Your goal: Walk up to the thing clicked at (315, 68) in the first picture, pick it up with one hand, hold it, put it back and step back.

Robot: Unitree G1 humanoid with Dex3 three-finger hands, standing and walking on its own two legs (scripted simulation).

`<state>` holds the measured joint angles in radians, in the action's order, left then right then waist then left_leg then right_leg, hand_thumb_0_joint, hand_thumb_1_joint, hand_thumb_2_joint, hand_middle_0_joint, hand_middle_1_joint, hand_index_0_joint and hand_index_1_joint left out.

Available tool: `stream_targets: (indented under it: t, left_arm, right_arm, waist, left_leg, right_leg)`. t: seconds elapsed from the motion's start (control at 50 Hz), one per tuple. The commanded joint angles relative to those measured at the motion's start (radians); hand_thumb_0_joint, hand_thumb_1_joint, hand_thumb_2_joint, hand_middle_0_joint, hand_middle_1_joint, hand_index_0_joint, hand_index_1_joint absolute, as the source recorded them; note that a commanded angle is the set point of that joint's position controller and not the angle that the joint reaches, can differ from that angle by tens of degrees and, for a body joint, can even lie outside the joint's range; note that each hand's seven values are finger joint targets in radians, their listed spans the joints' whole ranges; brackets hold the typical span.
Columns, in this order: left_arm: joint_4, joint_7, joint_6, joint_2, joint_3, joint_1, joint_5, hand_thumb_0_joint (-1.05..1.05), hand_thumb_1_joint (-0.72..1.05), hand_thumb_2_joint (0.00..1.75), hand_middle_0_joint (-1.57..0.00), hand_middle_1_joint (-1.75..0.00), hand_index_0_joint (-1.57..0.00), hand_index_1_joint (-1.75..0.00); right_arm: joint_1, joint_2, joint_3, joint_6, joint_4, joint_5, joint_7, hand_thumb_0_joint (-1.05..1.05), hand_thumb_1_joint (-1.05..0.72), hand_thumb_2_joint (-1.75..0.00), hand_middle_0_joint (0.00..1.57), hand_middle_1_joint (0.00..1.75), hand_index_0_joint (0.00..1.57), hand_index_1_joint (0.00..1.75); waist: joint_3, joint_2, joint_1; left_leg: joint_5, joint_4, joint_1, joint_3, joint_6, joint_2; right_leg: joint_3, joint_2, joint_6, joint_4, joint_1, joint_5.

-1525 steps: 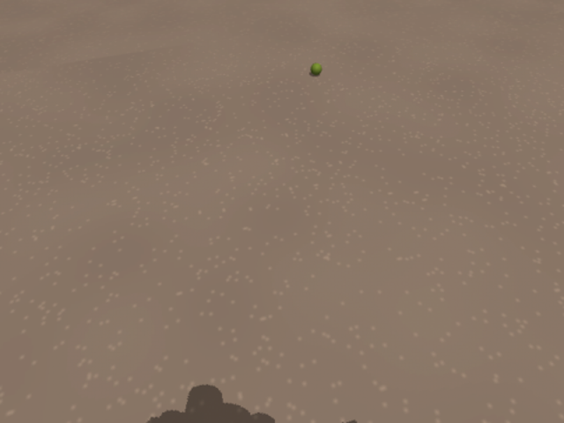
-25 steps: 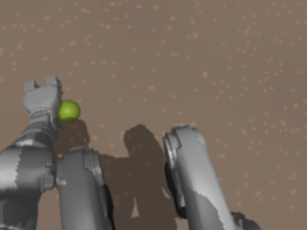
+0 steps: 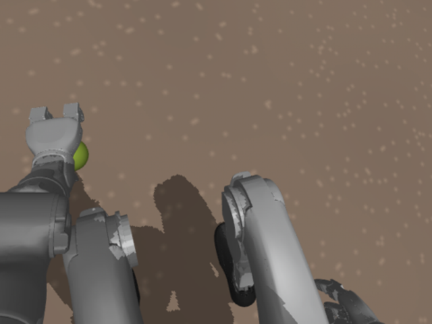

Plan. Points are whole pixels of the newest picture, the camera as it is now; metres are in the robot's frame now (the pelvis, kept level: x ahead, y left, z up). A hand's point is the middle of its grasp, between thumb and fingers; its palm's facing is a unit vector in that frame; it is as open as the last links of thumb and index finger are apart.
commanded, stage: rest palm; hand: left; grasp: from above
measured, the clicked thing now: (69, 154) +0.47 +0.21 -0.28
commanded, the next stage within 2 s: close in 0.58 s
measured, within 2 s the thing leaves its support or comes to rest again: neither
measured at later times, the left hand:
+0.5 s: hand (66, 154) +0.46 +0.21 -0.24, palm faces -0.45 -0.11 -0.89, open 13.4 cm
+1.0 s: hand (66, 154) +0.46 +0.21 -0.26, palm faces -0.42 -0.09 -0.90, open 12.4 cm
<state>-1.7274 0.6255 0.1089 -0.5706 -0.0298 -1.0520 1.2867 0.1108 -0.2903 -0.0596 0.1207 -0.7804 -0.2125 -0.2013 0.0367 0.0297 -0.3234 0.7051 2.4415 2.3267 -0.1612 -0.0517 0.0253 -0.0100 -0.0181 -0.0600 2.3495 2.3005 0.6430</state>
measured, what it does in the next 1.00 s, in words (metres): stands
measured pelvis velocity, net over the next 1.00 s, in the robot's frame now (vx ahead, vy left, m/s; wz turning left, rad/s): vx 0.00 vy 0.02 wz -0.10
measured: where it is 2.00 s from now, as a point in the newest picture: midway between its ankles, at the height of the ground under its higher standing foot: (185, 299)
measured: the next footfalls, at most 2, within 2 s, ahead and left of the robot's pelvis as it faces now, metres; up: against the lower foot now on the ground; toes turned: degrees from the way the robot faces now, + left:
none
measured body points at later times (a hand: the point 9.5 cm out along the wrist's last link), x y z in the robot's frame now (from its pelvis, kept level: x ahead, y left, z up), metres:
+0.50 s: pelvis +0.01 +0.01 -0.02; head +0.27 +0.07 +0.34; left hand +0.48 +0.21 -0.19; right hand +0.01 -0.25 -0.11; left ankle +0.07 +0.14 -0.29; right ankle +0.11 -0.13 -0.28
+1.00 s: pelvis +0.00 +0.02 -0.02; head +0.27 +0.10 +0.33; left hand +0.48 +0.22 -0.20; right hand +0.01 -0.24 -0.09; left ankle +0.07 +0.14 -0.29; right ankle +0.11 -0.13 -0.28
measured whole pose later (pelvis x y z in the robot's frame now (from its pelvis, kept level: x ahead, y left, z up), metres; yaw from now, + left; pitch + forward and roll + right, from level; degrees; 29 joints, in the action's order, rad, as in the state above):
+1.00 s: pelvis +0.00 +0.02 -0.02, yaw -6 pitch +30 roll -13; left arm -1.84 0.78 0.14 -0.74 -0.10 -1.05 1.32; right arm 0.12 -0.31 -0.16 0.27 -0.79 -0.30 -0.38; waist -0.08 0.06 -0.39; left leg 0.75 2.57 2.36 -0.23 -0.02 0.02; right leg -0.06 -0.05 -0.07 2.39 2.28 0.65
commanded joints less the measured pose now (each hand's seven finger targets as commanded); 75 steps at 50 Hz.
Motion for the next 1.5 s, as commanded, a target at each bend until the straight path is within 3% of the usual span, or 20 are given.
stream_targets:
  t: [0.0, 0.02, 0.14, 0.16, 0.28, 0.3, 0.32, 0.36, 0.38, 0.48, 0.52, 0.66, 0.78, 0.86, 0.96, 1.04, 1.12, 1.22, 1.3, 1.48]
  left_arm:
    - [0.101, 0.053, -0.001, -0.181, -0.022, -0.298, -0.024, 0.00, -0.48, 1.00, -0.08, -1.05, -0.08, -1.04]
    - [0.106, 0.051, 0.007, -0.180, -0.022, -0.318, -0.026, 0.00, -0.48, 0.97, -0.07, -1.05, -0.08, -1.03]
    - [0.164, 0.056, 0.048, -0.230, -0.056, -0.279, -0.048, 0.00, -0.45, 0.98, -0.08, -1.07, -0.10, -1.05]
    - [0.107, 0.053, 0.047, -0.189, -0.027, -0.247, -0.046, 0.00, -0.45, 0.97, -0.07, -1.08, -0.09, -1.05]
    - [0.130, 0.080, 0.066, -0.251, -0.066, -0.216, -0.030, 0.00, -0.44, 1.00, -0.08, -1.09, -0.10, -1.07]
    - [0.161, 0.092, 0.068, -0.294, -0.108, -0.212, -0.026, 0.00, -0.45, 1.01, -0.08, -1.09, -0.10, -1.07]
    - [0.131, 0.092, 0.068, -0.256, -0.078, -0.210, -0.025, 0.00, -0.45, 1.00, -0.08, -1.09, -0.10, -1.07]
    - [0.106, 0.113, 0.064, -0.288, -0.120, -0.184, -0.011, 0.00, -0.44, 1.01, -0.08, -1.09, -0.10, -1.07]
    - [0.090, 0.111, 0.062, -0.260, -0.096, -0.202, -0.013, 0.00, -0.43, 1.01, -0.09, -1.09, -0.11, -1.07]
    - [0.044, 0.116, 0.061, -0.255, -0.078, -0.229, -0.016, 0.00, -0.42, 1.03, -0.10, -1.09, -0.11, -1.08]
    - [0.033, 0.117, 0.065, -0.293, -0.097, -0.239, -0.004, 0.00, -0.41, 1.02, -0.09, -1.10, -0.11, -1.08]
    - [0.029, 0.130, 0.086, -0.283, -0.066, -0.271, 0.008, 0.00, -0.42, 0.98, -0.08, -1.10, -0.11, -1.07]
    - [0.010, 0.164, 0.074, -0.269, -0.041, -0.292, 0.033, 0.00, -0.23, 0.95, -0.20, -1.12, -0.24, -1.08]
    - [0.001, 0.193, 0.044, -0.298, -0.059, -0.287, 0.033, 0.00, -0.24, 0.87, -0.18, -1.09, -0.23, -1.04]
    - [-0.027, 0.188, 0.019, -0.324, -0.083, -0.288, 0.011, 0.00, -0.23, 0.82, -0.18, -1.09, -0.23, -1.03]
    - [-0.025, 0.175, 0.012, -0.369, -0.122, -0.264, -0.012, 0.00, -0.22, 0.86, -0.21, -1.10, -0.26, -1.05]
    - [0.009, 0.136, 0.030, -0.349, -0.092, -0.292, -0.018, 0.00, -0.20, 0.86, -0.23, -1.09, -0.27, -1.04]
    - [0.061, 0.118, 0.065, -0.366, -0.069, -0.321, -0.026, 0.00, -0.17, 0.85, -0.26, -1.08, -0.30, -1.03]
    - [0.008, 0.122, 0.074, -0.332, -0.041, -0.265, -0.008, 0.00, -0.15, 0.84, -0.27, -1.07, -0.32, -1.03]
    - [-0.002, 0.159, 0.058, -0.377, -0.084, -0.265, 0.010, 0.00, -0.09, 0.85, -0.32, -1.05, -0.36, -1.01]
  right_arm:
    - [0.199, -0.239, 0.047, 0.020, -0.001, -0.019, -0.013, 0.00, -0.90, -0.90, 0.20, 0.30, 0.20, 0.30]
    - [0.203, -0.238, 0.044, 0.028, -0.003, -0.030, -0.022, 0.00, -0.90, -0.90, 0.20, 0.30, 0.20, 0.30]
    - [0.248, -0.254, 0.028, 0.047, -0.023, -0.049, -0.055, 0.00, -0.90, -0.90, 0.20, 0.30, 0.20, 0.30]
    - [0.235, -0.250, 0.021, 0.056, -0.023, -0.050, -0.063, 0.00, -0.90, -0.90, 0.20, 0.30, 0.20, 0.30]
    - [0.254, -0.272, 0.019, 0.073, -0.032, -0.060, -0.095, 0.00, -0.90, -0.90, 0.20, 0.30, 0.20, 0.30]
    - [0.271, -0.282, 0.021, 0.072, -0.033, -0.061, -0.098, 0.00, -0.90, -0.90, 0.20, 0.30, 0.20, 0.30]
    - [0.261, -0.272, 0.015, 0.074, -0.026, -0.061, -0.105, 0.00, -0.90, -0.90, 0.20, 0.30, 0.20, 0.30]
    - [0.272, -0.285, 0.023, 0.071, -0.037, -0.063, -0.111, 0.00, -0.90, -0.90, 0.20, 0.30, 0.20, 0.30]
    - [0.257, -0.278, 0.022, 0.074, -0.024, -0.060, -0.117, 0.00, -0.90, -0.90, 0.20, 0.30, 0.20, 0.30]
    - [0.243, -0.287, 0.015, 0.084, -0.022, -0.061, -0.124, 0.00, -0.90, -0.90, 0.20, 0.30, 0.20, 0.30]
    - [0.252, -0.300, 0.020, 0.092, -0.030, -0.062, -0.125, 0.00, -0.90, -0.90, 0.20, 0.30, 0.20, 0.30]
    - [0.214, -0.301, 0.004, 0.113, -0.031, -0.069, -0.131, 0.00, -0.90, -0.90, 0.20, 0.30, 0.20, 0.30]
    - [0.191, -0.314, -0.010, 0.136, -0.028, -0.083, -0.148, 0.00, -0.89, -0.90, 0.20, 0.30, 0.20, 0.30]
    - [0.186, -0.331, -0.008, 0.143, -0.032, -0.083, -0.162, 0.00, -0.89, -0.90, 0.20, 0.30, 0.20, 0.30]
    - [0.191, -0.349, -0.017, 0.158, -0.014, -0.084, -0.181, 0.00, -0.90, -0.90, 0.20, 0.30, 0.20, 0.30]
    - [0.202, -0.346, -0.025, 0.155, -0.014, -0.078, -0.185, 0.00, -0.90, -0.90, 0.20, 0.30, 0.20, 0.30]
    - [0.211, -0.345, -0.035, 0.168, -0.007, -0.080, -0.189, 0.00, -0.90, -0.90, 0.20, 0.30, 0.20, 0.30]
    - [0.206, -0.352, -0.042, 0.169, -0.016, -0.071, -0.182, 0.00, -0.91, -0.90, 0.20, 0.30, 0.20, 0.30]
    - [0.219, -0.346, -0.051, 0.167, -0.014, -0.077, -0.184, 0.00, -0.91, -0.90, 0.20, 0.30, 0.20, 0.30]
    - [0.215, -0.363, -0.049, 0.173, 0.007, -0.073, -0.185, 0.00, -0.90, -0.90, 0.20, 0.30, 0.20, 0.30]
  waist:
    - [0.631, -0.301, -0.017]
    - [0.610, -0.301, -0.039]
    - [0.667, -0.311, -0.048]
    - [0.640, -0.312, -0.051]
    - [0.641, -0.345, -0.045]
    - [0.664, -0.362, -0.039]
    - [0.638, -0.350, -0.052]
    - [0.636, -0.352, -0.044]
    - [0.600, -0.338, -0.054]
    - [0.547, -0.305, -0.069]
    - [0.522, -0.316, -0.075]
    - [0.520, -0.353, -0.089]
    - [0.485, -0.388, -0.109]
    - [0.482, -0.405, -0.102]
    - [0.473, -0.400, -0.119]
    - [0.506, -0.379, -0.097]
    - [0.513, -0.401, -0.126]
    - [0.528, -0.427, -0.120]
    - [0.505, -0.397, -0.127]
    - [0.468, -0.400, -0.117]
  left_leg:
    - [-0.122, -0.237, -0.436, 0.142, 0.075, 0.010]
    - [-0.120, -0.222, -0.432, 0.139, 0.074, 0.008]
    - [-0.217, -0.176, -0.442, 0.131, 0.072, 0.002]
    - [-0.188, -0.174, -0.443, 0.127, 0.071, 0.003]
    - [-0.229, -0.166, -0.467, 0.114, 0.065, -0.004]
    - [-0.268, -0.169, -0.480, 0.114, 0.063, -0.005]
    - [-0.258, -0.159, -0.465, 0.114, 0.064, -0.005]
    - [-0.257, -0.168, -0.455, 0.108, 0.064, -0.008]
    - [-0.242, -0.157, -0.436, 0.108, 0.065, -0.009]
    - [-0.164, -0.156, -0.383, 0.098, 0.073, -0.008]
    - [-0.137, -0.158, -0.382, 0.097, 0.072, -0.006]
    - [-0.130, -0.160, -0.425, 0.081, 0.063, -0.010]
    - [-0.142, -0.160, -0.450, 0.069, 0.051, -0.014]
    - [-0.159, -0.177, -0.443, 0.055, 0.047, -0.019]
    - [-0.178, -0.169, -0.445, 0.044, 0.049, -0.023]
    - [-0.167, -0.165, -0.424, 0.051, 0.057, -0.021]
    - [-0.193, -0.152, -0.457, 0.047, 0.058, -0.021]
    - [-0.175, -0.158, -0.469, 0.037, 0.054, -0.026]
    - [-0.196, -0.150, -0.447, 0.046, 0.057, -0.023]
    - [-0.196, -0.177, -0.456, 0.025, 0.048, -0.027]
  right_leg:
    - [-0.144, -0.019, 0.089, -0.210, -0.369, -0.158]
    - [-0.150, -0.020, 0.088, -0.201, -0.361, -0.160]
    - [-0.162, -0.024, 0.078, -0.185, -0.461, -0.263]
    - [-0.166, -0.024, 0.081, -0.176, -0.430, -0.236]
    - [-0.189, -0.037, 0.084, -0.159, -0.431, -0.275]
    - [-0.191, -0.038, 0.083, -0.158, -0.458, -0.309]
    - [-0.190, -0.038, 0.083, -0.151, -0.450, -0.303]
    - [-0.198, -0.044, 0.084, -0.153, -0.447, -0.302]
    - [-0.197, -0.043, 0.083, -0.150, -0.423, -0.291]
    - [-0.198, -0.047, 0.080, -0.169, -0.397, -0.218]
    - [-0.202, -0.044, 0.080, -0.171, -0.376, -0.187]
    - [-0.219, -0.048, 0.078, -0.166, -0.366, -0.182]
    - [-0.235, -0.048, 0.079, -0.142, -0.335, -0.200]
    - [-0.231, -0.048, 0.082, -0.144, -0.331, -0.215]
    - [-0.235, -0.049, 0.077, -0.141, -0.346, -0.238]
    - [-0.227, -0.053, 0.077, -0.157, -0.403, -0.225]
    - [-0.238, -0.049, 0.073, -0.146, -0.410, -0.250]
    - [-0.242, -0.053, 0.078, -0.150, -0.420, -0.240]
    - [-0.247, -0.063, 0.076, -0.159, -0.431, -0.260]
    - [-0.252, -0.054, 0.077, -0.146, -0.394, -0.250]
